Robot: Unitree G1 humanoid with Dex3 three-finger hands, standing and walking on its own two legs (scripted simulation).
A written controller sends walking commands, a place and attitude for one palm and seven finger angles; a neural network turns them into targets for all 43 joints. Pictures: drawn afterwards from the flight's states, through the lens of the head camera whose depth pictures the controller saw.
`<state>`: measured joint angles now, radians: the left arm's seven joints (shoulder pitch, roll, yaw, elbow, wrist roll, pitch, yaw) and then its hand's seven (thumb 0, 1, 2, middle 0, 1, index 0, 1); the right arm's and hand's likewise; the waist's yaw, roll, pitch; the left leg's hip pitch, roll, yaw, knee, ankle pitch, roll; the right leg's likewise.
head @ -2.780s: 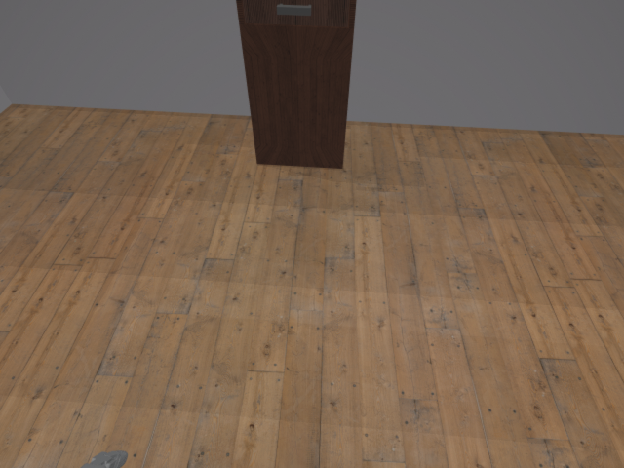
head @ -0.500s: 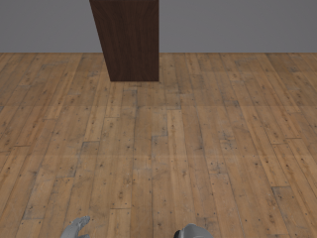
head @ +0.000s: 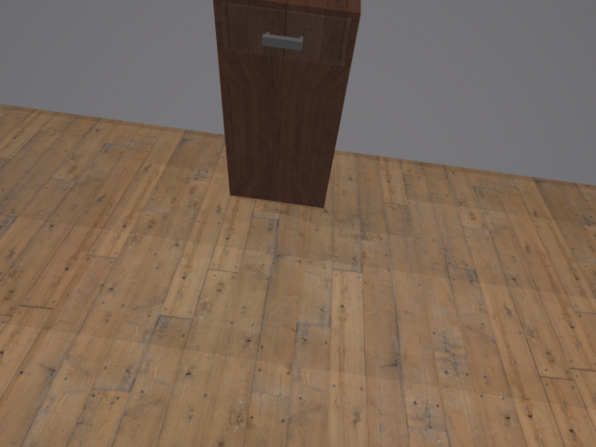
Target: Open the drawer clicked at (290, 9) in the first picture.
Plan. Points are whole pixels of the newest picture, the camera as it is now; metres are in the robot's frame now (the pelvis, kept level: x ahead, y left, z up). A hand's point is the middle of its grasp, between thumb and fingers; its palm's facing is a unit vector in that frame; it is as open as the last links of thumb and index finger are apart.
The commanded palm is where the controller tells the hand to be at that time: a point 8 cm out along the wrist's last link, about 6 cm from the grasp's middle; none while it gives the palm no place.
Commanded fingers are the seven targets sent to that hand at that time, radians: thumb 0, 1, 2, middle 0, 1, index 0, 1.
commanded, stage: walk to a spot facing it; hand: left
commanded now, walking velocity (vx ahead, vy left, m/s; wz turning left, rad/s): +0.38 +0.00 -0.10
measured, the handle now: (283, 39) +1.25 +0.15 +0.00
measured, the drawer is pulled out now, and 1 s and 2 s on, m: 0.00 0.00 0.00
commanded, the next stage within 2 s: turn to face it in 0.70 s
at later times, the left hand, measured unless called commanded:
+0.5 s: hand (246, 337) +0.32 +0.11 -0.16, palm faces -0.03 -0.97 -0.22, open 7.3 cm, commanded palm none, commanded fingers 0.00 0.90 0.90 -0.20 -0.30 -0.20 -0.30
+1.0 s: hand (226, 347) +0.31 +0.15 -0.19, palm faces +0.21 -0.97 -0.15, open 7.3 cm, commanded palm none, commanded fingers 0.00 0.90 0.90 -0.20 -0.30 -0.20 -0.30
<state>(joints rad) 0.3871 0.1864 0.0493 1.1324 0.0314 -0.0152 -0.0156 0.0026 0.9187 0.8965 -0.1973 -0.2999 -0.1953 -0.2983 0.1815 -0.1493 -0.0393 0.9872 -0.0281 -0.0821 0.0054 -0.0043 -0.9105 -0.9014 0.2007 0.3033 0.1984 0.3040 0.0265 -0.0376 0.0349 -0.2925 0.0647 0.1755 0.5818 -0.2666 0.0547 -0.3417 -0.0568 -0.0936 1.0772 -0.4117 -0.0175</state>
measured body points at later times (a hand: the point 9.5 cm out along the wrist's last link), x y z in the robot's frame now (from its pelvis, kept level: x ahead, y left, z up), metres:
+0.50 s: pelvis +0.22 -0.07 +0.00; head +0.23 -0.09 +0.44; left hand +0.32 +0.16 -0.14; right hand +0.13 -0.28 -0.17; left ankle +0.12 +0.07 -0.63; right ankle +0.27 -0.15 -0.73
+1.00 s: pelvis +0.40 -0.01 -0.01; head +0.42 +0.02 +0.44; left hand +0.31 +0.20 -0.17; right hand +0.55 -0.22 -0.13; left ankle +0.46 +0.07 -0.73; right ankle +0.33 -0.15 -0.65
